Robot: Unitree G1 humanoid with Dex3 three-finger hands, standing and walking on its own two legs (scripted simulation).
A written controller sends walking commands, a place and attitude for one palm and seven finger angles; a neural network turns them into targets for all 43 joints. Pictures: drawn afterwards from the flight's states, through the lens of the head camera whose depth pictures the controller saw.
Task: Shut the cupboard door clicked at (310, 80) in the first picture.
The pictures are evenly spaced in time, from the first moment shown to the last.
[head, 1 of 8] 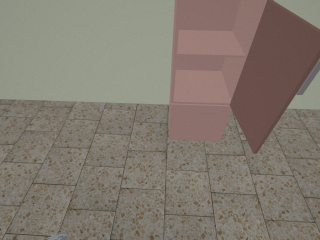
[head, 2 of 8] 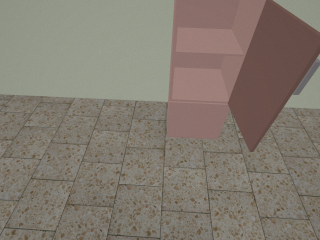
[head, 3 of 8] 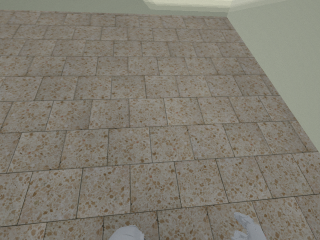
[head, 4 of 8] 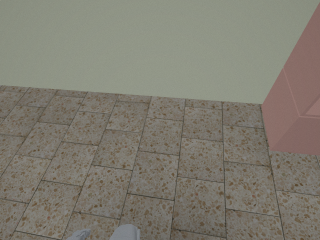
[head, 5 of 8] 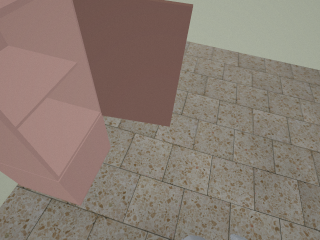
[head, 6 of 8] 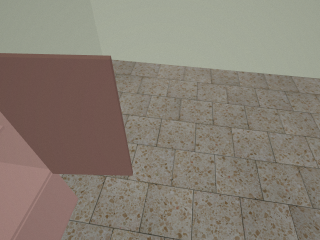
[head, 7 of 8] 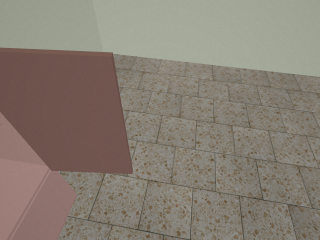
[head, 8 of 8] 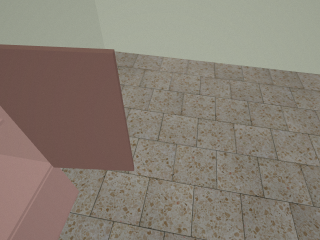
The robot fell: no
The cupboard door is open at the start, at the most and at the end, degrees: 97 97 97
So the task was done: no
